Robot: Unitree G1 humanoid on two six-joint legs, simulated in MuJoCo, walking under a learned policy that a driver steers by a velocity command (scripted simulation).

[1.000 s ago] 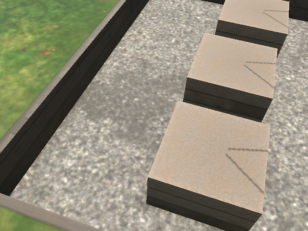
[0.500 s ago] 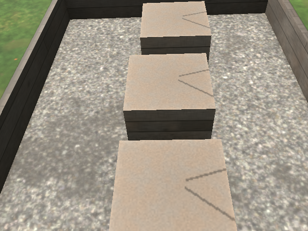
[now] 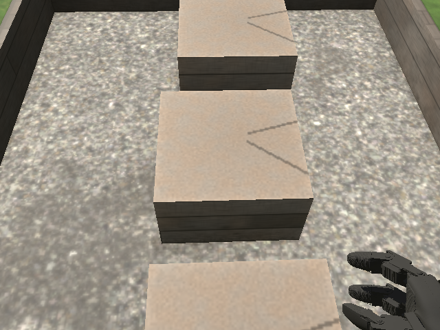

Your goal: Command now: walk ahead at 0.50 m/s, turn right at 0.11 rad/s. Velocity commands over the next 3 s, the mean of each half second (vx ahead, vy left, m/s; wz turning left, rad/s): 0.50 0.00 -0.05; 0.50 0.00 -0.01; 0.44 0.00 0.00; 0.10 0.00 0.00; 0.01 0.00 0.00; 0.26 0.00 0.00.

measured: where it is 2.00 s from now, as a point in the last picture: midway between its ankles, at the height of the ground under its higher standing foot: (231, 161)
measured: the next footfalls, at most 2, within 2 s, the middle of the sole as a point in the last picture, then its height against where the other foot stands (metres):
right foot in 0.60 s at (261, 311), level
left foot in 1.32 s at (215, 156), level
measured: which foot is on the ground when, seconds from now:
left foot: down 0.00-0.60, up 0.62-1.00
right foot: up 0.00-0.58, down 0.60-1.00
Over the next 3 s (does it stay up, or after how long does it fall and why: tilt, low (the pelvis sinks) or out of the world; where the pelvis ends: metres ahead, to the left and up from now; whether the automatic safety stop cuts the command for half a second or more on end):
stays up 1.12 0.04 0.06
